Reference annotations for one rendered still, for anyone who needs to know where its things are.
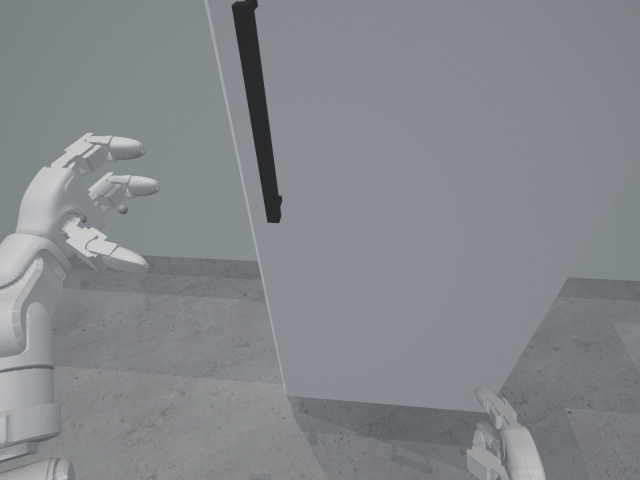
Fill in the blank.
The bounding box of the fridge door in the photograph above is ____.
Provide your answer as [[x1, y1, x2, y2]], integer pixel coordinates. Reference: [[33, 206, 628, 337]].
[[208, 0, 640, 413]]

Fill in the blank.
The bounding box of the handle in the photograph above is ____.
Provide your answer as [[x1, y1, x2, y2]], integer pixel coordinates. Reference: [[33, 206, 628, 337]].
[[232, 0, 282, 223]]

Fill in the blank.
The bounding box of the robot left upper arm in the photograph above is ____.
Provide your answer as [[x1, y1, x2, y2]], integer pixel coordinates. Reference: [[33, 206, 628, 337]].
[[0, 457, 76, 480]]

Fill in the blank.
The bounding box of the right robot hand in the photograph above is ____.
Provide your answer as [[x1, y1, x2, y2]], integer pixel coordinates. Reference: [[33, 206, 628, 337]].
[[466, 387, 546, 480]]

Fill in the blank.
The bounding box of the robot left forearm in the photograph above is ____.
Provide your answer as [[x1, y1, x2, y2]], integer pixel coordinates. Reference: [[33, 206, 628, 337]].
[[0, 233, 72, 463]]

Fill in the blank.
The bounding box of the left robot hand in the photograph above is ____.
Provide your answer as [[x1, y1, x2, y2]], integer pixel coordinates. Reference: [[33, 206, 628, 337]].
[[15, 132, 161, 274]]

